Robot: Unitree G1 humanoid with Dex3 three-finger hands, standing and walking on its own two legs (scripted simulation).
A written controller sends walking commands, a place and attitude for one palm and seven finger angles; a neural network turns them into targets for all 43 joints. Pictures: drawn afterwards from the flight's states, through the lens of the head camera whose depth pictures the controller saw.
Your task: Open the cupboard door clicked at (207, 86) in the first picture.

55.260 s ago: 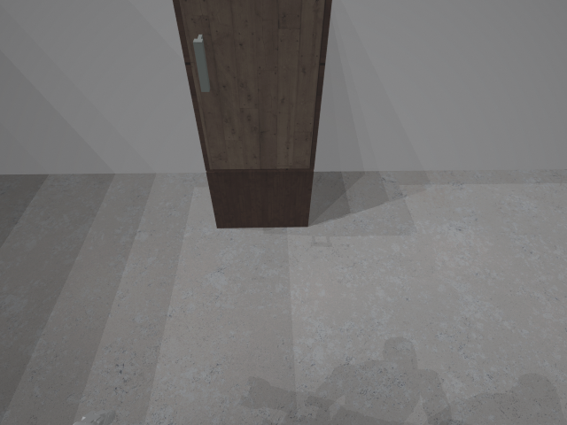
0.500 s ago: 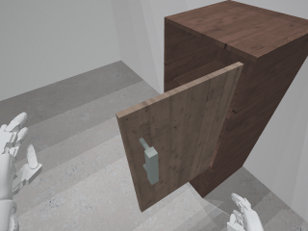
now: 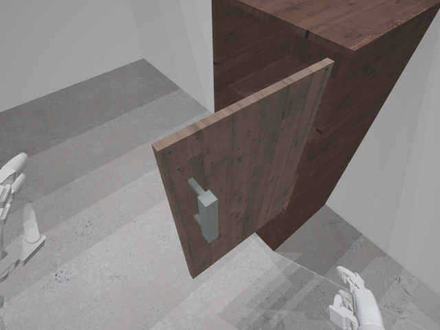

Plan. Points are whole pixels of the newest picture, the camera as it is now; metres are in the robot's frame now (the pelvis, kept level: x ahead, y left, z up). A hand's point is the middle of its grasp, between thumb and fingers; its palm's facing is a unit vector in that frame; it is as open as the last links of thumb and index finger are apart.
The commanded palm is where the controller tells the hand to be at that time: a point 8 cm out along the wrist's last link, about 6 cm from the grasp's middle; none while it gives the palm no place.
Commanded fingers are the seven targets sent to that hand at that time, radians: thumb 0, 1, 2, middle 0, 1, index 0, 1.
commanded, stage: step back with the hand held close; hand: left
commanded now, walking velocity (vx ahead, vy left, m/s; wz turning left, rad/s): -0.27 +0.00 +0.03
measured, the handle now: (202, 210) +0.32 +0.06 +0.03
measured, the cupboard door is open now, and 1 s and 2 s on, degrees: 87 87 87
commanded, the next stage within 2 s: stop stepping back and stand still in 0.80 s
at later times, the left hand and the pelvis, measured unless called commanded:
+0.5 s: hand out of the picture +0.12 +0.26 +0.16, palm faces +0.46 -0.76 -0.45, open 7.4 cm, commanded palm +0.05 +0.30 +0.18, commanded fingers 0.00 0.90 0.90 -0.20 -0.30 -0.20 -0.30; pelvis -0.08 +0.00 -0.02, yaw +2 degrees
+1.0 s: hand out of the picture +0.04 +0.20 +0.17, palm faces +0.32 -0.74 -0.59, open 7.4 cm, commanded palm -0.02 +0.24 +0.18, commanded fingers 0.00 0.90 0.90 -0.20 -0.30 -0.20 -0.30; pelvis -0.17 -0.06 +0.00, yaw -1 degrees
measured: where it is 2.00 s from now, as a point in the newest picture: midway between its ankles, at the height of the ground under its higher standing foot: outside the picture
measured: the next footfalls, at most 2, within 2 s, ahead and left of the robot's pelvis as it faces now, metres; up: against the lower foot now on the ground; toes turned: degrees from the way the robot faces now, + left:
right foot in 0.78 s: -0.19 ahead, -0.16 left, +0.00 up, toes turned +0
left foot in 1.00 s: -0.14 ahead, +0.03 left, +0.00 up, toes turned +2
